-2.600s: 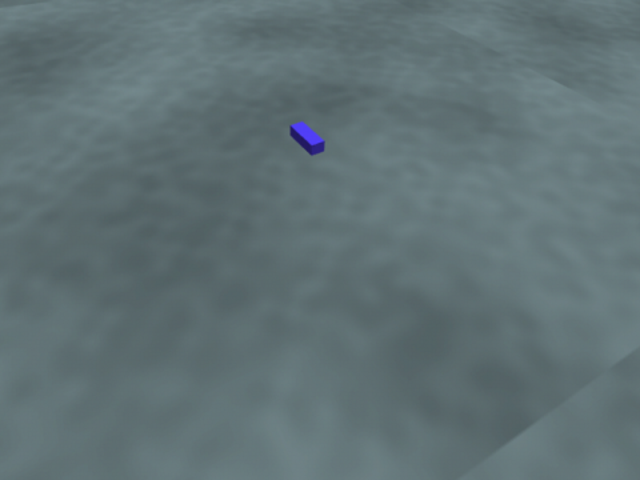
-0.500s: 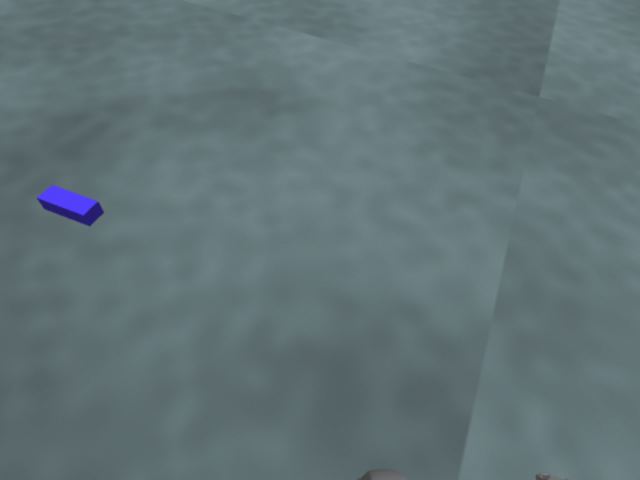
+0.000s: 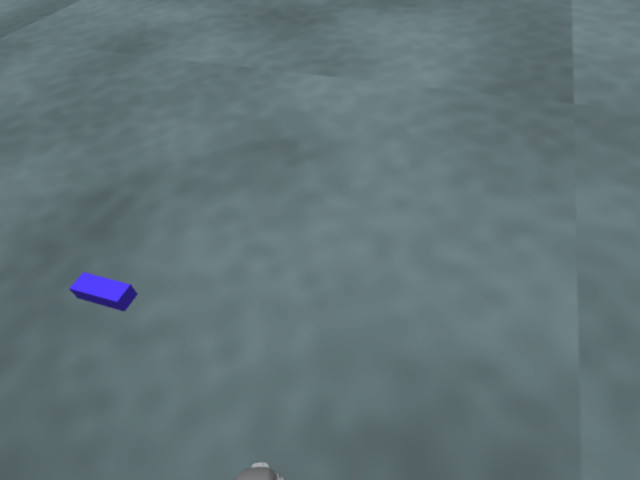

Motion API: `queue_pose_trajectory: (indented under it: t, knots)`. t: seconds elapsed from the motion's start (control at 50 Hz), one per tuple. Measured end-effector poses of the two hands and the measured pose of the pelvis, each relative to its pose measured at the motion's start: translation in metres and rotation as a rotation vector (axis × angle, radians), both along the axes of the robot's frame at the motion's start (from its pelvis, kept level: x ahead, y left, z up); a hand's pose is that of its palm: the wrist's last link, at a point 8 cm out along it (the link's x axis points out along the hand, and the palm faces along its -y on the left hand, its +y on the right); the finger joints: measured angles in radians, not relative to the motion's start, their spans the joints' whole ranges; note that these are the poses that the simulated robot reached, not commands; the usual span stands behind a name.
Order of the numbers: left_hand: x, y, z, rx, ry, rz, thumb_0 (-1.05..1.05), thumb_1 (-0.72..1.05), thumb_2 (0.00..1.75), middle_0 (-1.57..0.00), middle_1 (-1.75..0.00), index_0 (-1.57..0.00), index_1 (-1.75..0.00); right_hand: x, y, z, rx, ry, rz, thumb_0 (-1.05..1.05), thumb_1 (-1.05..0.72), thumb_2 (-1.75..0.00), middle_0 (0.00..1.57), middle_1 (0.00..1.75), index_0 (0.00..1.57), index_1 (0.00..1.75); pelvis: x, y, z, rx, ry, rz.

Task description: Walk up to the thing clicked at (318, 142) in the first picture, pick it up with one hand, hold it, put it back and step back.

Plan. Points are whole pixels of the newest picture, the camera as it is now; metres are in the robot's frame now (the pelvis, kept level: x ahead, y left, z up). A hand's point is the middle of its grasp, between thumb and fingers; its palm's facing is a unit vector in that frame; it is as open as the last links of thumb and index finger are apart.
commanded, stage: walk up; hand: left
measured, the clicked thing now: (103, 291) +0.93 +0.89 -0.72
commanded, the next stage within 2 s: none
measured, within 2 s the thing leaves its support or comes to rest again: neither
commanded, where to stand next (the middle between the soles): +0.52 +0.67 m, yaw -19 degrees
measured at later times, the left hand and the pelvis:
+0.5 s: hand (29, 411) +0.28 +0.46 -0.12, palm faces -0.16 -0.81 -0.56, open 7.4 cm; pelvis +0.15 +0.17 -0.01, yaw -8 degrees
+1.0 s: hand out of the picture +0.39 +0.68 -0.14, palm faces -0.18 -0.78 -0.60, open 7.4 cm; pelvis +0.26 +0.36 -0.02, yaw -12 degrees
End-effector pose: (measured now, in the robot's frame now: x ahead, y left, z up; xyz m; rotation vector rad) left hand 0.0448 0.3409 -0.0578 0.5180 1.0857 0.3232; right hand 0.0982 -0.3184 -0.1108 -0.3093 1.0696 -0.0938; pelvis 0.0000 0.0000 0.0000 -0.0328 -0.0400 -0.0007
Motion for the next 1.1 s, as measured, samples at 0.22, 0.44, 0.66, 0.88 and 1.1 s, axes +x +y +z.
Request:
queue_pose_trajectory:
  t: [0.22, 0.44, 0.66, 0.88, 1.1]
  knots:
    - [0.061, 0.129, -0.04, 0.027, 0.161, 0.009, 0.01, 0.9, 0.89, -0.21, -0.3, -0.21, -0.3, 0.071, 0.081, 0.021, -0.113, -0.077, -0.07, 0.0, -0.9, -0.89, 0.2, 0.3, 0.21, 0.3, 0.073, 0.107, -0.017, 0.022, 0.02, -0.058]
    - [0.2, 0.144, -0.014, -0.017, 0.073, -0.167, 0.01, 0.9, 0.89, -0.21, -0.3, -0.21, -0.3, 0.035, 0.152, 0.005, -0.041, 0.092, -0.228, 0.0, -0.9, -0.89, 0.21, 0.3, 0.21, 0.3, 0.136, 0.161, 0.003, 0.051, 0.007, -0.127]
    - [0.251, 0.208, 0.006, 0.068, -0.036, -0.151, 0.0, 0.9, 0.89, -0.21, -0.3, -0.21, -0.3, 0.103, 0.213, -0.027, 0.023, 0.111, -0.198, 0.0, -0.9, -0.89, 0.21, 0.3, 0.21, 0.3, 0.183, 0.216, -0.007, 0.006, -0.012, -0.145]
    - [0.293, 0.344, -0.021, 0.111, 0.053, -0.157, 0.01, 0.89, 0.89, -0.21, -0.3, -0.22, -0.3, 0.163, 0.277, -0.008, -0.114, 0.051, -0.218, 0.0, -0.9, -0.89, 0.21, 0.3, 0.21, 0.3, 0.235, 0.322, -0.029, 0.02, 0.014, -0.176]
    - [0.387, 0.365, -0.029, 0.001, 0.082, -0.236, 0.01, 0.9, 0.89, -0.21, -0.3, -0.21, -0.3, 0.14, 0.38, 0.005, -0.073, 0.16, -0.342, 0.0, -0.9, -0.89, 0.21, 0.3, 0.21, 0.3, 0.287, 0.387, -0.004, 0.027, 0.006, -0.224]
